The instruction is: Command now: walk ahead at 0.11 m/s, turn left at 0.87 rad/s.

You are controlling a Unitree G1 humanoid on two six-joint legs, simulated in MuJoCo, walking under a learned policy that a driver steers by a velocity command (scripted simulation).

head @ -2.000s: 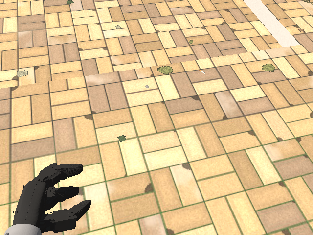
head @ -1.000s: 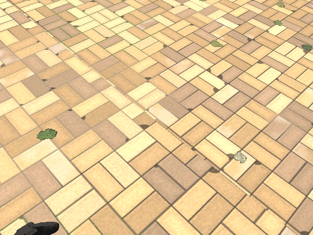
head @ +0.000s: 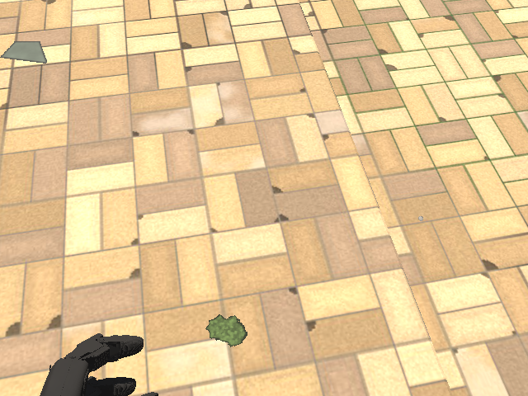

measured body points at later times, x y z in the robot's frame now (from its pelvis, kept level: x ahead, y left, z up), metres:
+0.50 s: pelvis +0.14 +0.08 +0.03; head +0.13 +0.14 +0.47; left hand +0.27 +0.40 -0.04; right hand +0.21 -0.18 -0.07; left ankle +0.00 +0.11 -0.72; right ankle +0.34 -0.05 -0.64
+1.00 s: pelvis +0.46 +0.27 +0.00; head +0.45 +0.32 +0.45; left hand +0.19 +0.44 -0.13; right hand +0.81 +0.32 -0.03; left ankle +0.44 +0.44 -0.64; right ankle +0.49 +0.08 -0.72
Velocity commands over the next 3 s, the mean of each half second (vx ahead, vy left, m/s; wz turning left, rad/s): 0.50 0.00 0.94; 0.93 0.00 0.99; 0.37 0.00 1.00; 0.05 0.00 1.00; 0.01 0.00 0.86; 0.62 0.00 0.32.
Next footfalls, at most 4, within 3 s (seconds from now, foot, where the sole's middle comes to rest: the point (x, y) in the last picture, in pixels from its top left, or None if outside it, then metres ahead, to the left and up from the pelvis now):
0.30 left None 0.04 0.12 -0.76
0.72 right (216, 343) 0.52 0.11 -0.76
1.12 left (14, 336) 0.56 0.60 -0.76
1.60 right None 0.76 0.75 -0.76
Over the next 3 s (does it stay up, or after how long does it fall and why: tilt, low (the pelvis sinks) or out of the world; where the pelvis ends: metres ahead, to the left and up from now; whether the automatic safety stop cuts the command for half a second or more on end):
stays up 0.41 0.75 0.00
